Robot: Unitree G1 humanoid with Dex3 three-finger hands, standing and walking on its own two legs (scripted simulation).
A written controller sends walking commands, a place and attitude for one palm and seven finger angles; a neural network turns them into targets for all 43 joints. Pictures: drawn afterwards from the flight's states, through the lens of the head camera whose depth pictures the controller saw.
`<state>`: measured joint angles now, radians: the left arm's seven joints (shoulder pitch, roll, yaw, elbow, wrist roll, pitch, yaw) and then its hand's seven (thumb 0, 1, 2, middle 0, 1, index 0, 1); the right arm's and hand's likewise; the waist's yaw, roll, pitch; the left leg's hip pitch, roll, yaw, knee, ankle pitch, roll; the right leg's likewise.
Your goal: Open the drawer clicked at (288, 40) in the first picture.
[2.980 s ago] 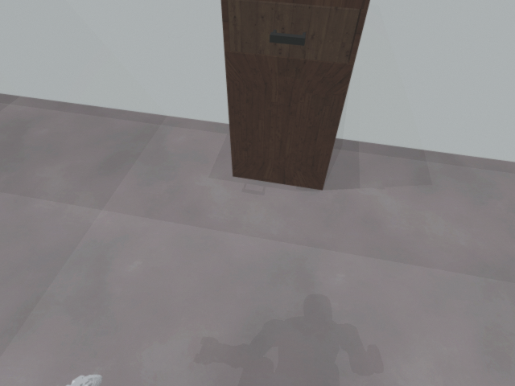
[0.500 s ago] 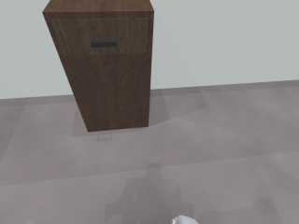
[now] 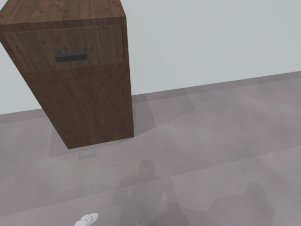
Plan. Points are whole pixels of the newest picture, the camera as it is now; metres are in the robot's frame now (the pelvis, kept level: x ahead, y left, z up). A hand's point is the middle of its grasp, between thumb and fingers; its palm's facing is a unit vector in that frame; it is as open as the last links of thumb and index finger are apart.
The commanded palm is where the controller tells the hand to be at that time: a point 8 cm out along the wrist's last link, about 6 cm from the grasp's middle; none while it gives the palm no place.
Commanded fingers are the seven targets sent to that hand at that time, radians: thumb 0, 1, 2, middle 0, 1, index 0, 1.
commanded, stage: turn to face it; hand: left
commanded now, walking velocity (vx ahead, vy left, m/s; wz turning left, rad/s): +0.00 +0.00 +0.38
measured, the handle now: (71, 53) +0.77 +0.36 +0.03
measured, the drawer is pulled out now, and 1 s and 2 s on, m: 0.00 0.00 0.00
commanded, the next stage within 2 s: take the last steps up to it in 0.40 s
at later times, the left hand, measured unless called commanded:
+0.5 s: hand out of the picture +0.04 +0.21 -0.16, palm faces +0.19 -0.95 -0.26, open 7.4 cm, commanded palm none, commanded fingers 0.00 0.90 0.90 -0.20 -0.30 -0.20 -0.30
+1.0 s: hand out of the picture -0.08 +0.15 -0.17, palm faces +0.35 -0.93 -0.13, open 7.4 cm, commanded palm none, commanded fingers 0.00 0.90 0.90 -0.20 -0.30 -0.20 -0.30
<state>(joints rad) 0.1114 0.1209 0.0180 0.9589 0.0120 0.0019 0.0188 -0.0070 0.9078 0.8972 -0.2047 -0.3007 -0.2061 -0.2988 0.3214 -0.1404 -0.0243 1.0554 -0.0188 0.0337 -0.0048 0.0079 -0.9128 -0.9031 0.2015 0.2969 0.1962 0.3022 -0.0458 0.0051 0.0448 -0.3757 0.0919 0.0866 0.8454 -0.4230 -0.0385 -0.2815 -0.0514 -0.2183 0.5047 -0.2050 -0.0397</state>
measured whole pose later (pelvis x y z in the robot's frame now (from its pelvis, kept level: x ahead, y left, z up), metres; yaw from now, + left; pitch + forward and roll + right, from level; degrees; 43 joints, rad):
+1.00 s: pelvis +0.06 +0.03 +0.00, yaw +13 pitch -1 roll +0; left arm 0.48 0.14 0.03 1.17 0.02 0.00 0.00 0.00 0.90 0.90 -0.20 -0.30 -0.20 -0.30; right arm 0.21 -0.15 -0.05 1.05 -0.03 -0.03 0.00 0.01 -0.92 -0.90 0.20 0.30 0.20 0.30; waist 0.05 -0.04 0.02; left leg -0.24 0.06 0.14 0.54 -0.27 0.01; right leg -0.20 -0.08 -0.12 0.66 -0.44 0.01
